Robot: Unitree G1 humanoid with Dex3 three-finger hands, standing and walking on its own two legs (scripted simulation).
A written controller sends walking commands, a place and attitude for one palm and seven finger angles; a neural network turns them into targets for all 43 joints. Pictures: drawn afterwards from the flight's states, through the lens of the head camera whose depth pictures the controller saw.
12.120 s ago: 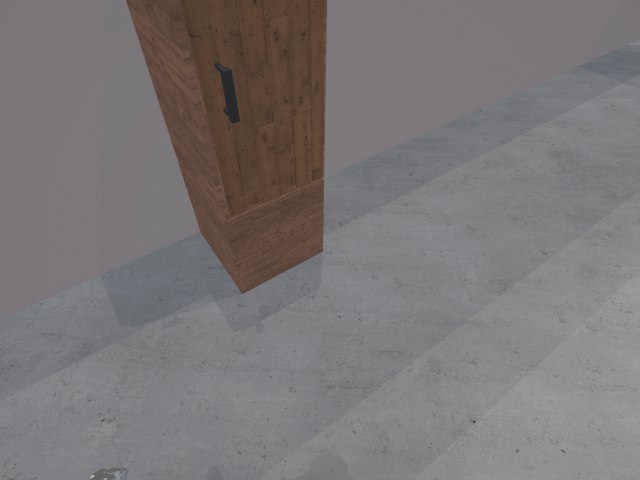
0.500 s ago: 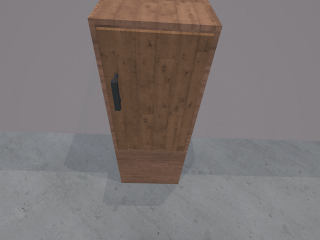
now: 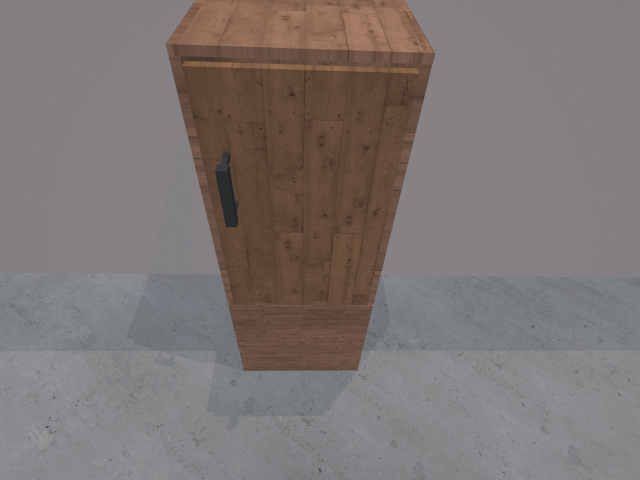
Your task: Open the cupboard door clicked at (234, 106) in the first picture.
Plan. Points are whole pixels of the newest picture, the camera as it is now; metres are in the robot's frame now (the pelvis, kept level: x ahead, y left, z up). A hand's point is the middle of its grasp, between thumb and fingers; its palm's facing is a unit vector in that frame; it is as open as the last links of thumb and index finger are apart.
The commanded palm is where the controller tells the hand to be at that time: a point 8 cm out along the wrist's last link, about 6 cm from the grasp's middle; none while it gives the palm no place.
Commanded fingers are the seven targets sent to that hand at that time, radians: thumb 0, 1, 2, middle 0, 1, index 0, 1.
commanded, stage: look again from close up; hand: left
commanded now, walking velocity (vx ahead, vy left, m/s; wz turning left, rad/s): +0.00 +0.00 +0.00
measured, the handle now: (229, 190) +0.55 +0.20 +0.04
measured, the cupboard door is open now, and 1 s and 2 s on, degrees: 0 0 0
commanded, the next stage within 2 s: raise the hand with hooked fingers in 0.12 s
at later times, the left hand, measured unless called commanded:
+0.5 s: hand (203, 401) +0.21 +0.16 +0.00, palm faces +0.15 -0.99 -0.02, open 7.8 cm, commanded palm +0.13 +0.22 -0.05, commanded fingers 0.00 0.55 0.75 -0.23 -0.53 -0.23 -0.53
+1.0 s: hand (185, 394) +0.23 +0.19 -0.02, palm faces +0.09 -0.99 -0.05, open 10.7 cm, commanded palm +0.19 +0.24 -0.01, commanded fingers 0.00 -0.03 0.50 -0.27 -0.90 -0.27 -0.90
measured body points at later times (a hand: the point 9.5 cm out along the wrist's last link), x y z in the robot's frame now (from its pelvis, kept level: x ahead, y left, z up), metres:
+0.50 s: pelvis -0.01 -0.02 -0.05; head +0.00 -0.02 +0.40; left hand +0.20 +0.21 +0.00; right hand +0.16 -0.28 -0.12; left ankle +0.05 +0.07 -0.74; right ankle +0.03 -0.14 -0.74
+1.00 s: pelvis +0.02 -0.05 -0.08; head +0.08 -0.05 +0.37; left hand +0.22 +0.24 -0.02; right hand +0.21 -0.26 -0.17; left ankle +0.04 +0.07 -0.74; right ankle +0.03 -0.14 -0.74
